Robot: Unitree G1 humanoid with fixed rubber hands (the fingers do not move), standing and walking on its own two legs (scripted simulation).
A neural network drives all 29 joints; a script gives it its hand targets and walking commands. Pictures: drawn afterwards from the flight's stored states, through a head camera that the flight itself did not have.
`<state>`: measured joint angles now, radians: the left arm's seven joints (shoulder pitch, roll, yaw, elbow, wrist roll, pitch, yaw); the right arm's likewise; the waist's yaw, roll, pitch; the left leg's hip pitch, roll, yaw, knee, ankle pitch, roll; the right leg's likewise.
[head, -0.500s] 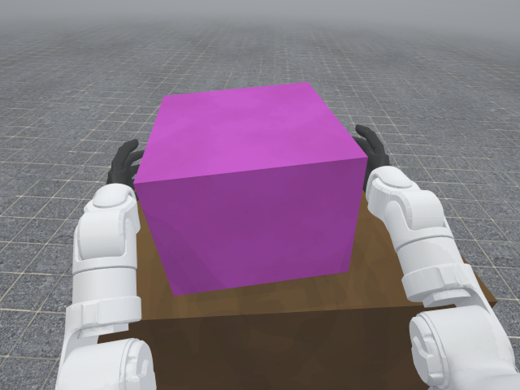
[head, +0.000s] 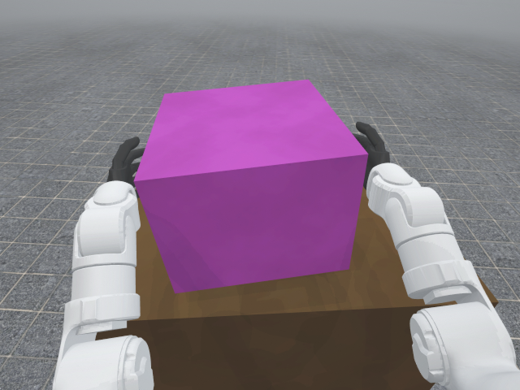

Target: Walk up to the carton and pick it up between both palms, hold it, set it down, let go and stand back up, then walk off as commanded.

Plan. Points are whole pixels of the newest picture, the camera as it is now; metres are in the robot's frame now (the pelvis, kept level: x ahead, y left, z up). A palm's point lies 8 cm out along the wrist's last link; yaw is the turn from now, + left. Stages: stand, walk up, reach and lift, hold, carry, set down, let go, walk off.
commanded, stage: hold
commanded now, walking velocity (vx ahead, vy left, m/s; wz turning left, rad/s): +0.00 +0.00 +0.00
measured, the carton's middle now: (249, 174) +0.44 +0.00 +0.17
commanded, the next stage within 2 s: none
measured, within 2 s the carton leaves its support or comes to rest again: neither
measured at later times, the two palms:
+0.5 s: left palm (121, 190) +0.36 +0.19 +0.21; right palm (373, 173) +0.36 -0.18 +0.22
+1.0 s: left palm (124, 190) +0.36 +0.19 +0.21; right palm (375, 175) +0.36 -0.18 +0.22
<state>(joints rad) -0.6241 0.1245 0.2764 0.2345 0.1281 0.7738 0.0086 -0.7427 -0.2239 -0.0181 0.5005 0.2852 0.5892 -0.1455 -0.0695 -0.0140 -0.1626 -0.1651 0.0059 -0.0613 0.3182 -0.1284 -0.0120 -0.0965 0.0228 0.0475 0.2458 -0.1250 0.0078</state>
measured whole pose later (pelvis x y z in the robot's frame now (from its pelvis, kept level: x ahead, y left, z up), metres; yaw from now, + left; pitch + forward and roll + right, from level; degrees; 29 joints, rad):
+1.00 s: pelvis +0.00 +0.00 +0.00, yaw +0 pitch -2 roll -1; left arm -0.62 0.11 0.30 0.23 0.15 0.78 0.00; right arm -0.73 -0.22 -0.02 0.50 0.28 0.59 -0.15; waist -0.07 -0.02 -0.15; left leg -0.15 0.01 -0.06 0.31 -0.13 -0.01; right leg -0.09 0.02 0.05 0.25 -0.13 0.01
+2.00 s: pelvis +0.00 +0.00 +0.00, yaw +0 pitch -1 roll -1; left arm -0.66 0.12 0.30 0.28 0.14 0.76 0.00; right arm -0.76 -0.22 -0.03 0.53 0.28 0.58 -0.14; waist -0.06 -0.01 -0.17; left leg -0.17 0.00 -0.05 0.31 -0.12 -0.01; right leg -0.11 0.02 0.06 0.25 -0.13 0.01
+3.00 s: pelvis +0.00 +0.00 +0.00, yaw +0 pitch -2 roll -1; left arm -0.61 0.12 0.28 0.21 0.14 0.78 0.01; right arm -0.73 -0.23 -0.01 0.49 0.30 0.59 -0.15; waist -0.07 -0.02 -0.16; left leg -0.15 0.00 -0.06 0.32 -0.13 -0.01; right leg -0.09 0.02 0.05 0.24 -0.13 0.01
